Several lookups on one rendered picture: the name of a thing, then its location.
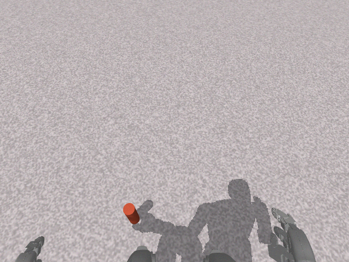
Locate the can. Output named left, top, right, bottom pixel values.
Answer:
left=123, top=203, right=140, bottom=224

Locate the right robot hand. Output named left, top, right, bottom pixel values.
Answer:
left=268, top=208, right=316, bottom=262

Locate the left robot hand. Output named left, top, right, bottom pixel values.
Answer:
left=15, top=236, right=45, bottom=262

